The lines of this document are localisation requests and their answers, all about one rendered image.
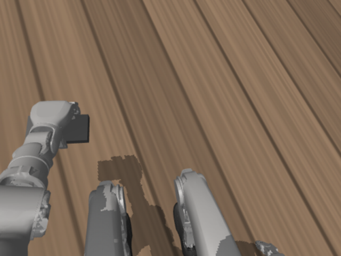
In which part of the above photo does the left robot hand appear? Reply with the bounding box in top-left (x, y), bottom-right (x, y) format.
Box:
top-left (30, 100), bottom-right (80, 149)

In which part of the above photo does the right robot hand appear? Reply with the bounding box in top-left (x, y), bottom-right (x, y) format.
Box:
top-left (255, 241), bottom-right (285, 256)

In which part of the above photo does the left robot arm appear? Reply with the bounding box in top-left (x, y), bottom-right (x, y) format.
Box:
top-left (0, 123), bottom-right (62, 256)

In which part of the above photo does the right robot foot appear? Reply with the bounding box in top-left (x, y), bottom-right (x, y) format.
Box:
top-left (173, 203), bottom-right (197, 256)

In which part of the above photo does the small box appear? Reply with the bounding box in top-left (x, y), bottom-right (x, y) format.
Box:
top-left (25, 114), bottom-right (90, 144)

